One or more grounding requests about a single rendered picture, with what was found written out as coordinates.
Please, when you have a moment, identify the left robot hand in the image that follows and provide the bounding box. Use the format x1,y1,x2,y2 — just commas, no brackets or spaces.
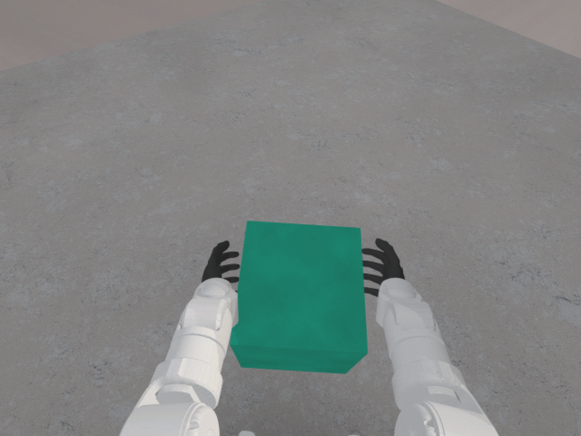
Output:
202,241,240,292

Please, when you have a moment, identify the left robot forearm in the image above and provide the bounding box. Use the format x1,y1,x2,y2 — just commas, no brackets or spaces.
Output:
119,278,239,436

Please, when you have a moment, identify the right robot forearm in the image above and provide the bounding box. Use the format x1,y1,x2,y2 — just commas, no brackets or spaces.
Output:
376,278,487,418

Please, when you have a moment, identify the robot right upper arm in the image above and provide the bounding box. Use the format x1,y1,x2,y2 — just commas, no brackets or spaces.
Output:
394,400,498,436

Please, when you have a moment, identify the carton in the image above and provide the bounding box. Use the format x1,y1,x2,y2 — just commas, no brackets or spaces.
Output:
230,221,368,374

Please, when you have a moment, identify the right robot hand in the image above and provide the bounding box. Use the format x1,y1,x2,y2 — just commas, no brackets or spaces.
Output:
362,238,405,297

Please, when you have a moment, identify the robot left upper arm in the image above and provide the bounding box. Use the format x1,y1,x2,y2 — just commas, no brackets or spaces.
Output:
121,401,220,436

